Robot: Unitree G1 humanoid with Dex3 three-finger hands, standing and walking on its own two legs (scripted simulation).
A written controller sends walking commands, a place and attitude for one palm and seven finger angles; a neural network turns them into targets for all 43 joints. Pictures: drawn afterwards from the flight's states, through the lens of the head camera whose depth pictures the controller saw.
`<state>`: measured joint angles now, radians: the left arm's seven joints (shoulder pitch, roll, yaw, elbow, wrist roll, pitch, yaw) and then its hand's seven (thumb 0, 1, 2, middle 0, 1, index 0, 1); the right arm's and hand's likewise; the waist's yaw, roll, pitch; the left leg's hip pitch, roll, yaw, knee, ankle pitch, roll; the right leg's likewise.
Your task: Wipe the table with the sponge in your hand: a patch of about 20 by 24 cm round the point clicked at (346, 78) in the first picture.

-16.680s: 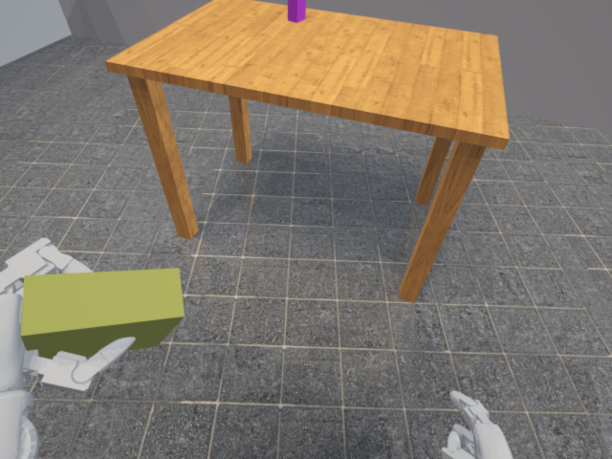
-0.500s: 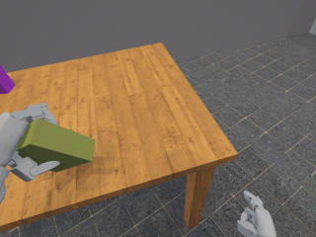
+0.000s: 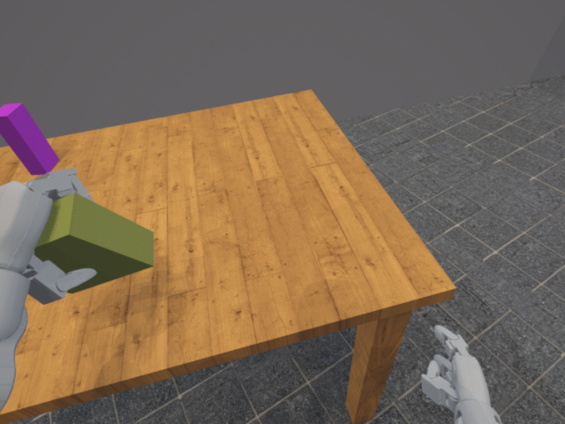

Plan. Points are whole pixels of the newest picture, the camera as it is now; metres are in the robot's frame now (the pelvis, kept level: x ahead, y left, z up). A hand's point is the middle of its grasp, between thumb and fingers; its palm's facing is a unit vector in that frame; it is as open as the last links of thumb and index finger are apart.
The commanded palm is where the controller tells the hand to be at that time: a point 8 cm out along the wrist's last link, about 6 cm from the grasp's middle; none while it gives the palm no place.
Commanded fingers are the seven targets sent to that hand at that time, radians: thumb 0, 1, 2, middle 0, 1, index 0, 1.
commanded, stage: turn the palm down, sponge in hand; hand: left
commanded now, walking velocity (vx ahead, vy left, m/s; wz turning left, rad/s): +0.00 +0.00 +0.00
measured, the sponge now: (87, 254) +0.24 +0.28 +0.17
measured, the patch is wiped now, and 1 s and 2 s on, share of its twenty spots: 0.00 0.00 0.00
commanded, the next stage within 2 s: move the sponge above the wiping area in 0.92 s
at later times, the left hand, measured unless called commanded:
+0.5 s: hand (30, 243) +0.21 +0.30 +0.22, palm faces +0.28 -0.07 -0.96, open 9.0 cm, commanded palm +0.16 +0.28 +0.26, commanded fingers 0.00 0.10 1.30 -1.20 -1.60 -1.20 -1.60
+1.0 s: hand (82, 263) +0.21 +0.26 +0.19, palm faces +0.13 -0.09 -0.99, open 9.0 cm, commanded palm +0.17 +0.26 +0.26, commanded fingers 0.00 0.10 1.30 -1.20 -1.60 -1.20 -1.60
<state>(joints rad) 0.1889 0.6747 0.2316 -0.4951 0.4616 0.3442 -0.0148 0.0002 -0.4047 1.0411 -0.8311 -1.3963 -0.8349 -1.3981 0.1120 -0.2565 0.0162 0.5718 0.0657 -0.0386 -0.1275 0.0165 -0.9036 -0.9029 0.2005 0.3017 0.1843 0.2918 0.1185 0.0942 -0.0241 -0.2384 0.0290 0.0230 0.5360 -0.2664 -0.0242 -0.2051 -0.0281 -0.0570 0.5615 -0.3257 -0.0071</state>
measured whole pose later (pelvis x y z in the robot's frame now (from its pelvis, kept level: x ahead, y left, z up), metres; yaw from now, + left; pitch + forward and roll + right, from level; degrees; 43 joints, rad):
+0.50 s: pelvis -0.03 +0.00 +0.01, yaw +0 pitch -3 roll +1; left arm 0.03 0.65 0.14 -0.37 0.70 0.48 -0.11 0.00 -0.40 1.04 -0.83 -1.40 -0.83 -1.40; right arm 0.03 -0.28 0.06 0.62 0.08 0.01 -0.10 0.02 -0.90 -0.90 0.20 0.30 0.14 0.27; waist 0.13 0.13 0.00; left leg -0.20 0.02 0.03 0.42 -0.17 -0.02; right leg -0.18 -0.03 -0.06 0.49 -0.25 -0.01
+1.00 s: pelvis -0.02 -0.02 +0.00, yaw -1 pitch -3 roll +1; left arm 0.09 0.62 0.06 -0.38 0.74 0.46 -0.18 0.00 -0.41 1.05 -0.83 -1.40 -0.83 -1.41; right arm 0.02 -0.29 0.06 0.62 0.07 -0.01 -0.08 0.02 -0.91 -0.90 0.20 0.30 0.23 0.31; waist 0.12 0.15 -0.02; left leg -0.21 0.04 0.03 0.46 -0.19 -0.03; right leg -0.20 -0.01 -0.05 0.53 -0.27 -0.03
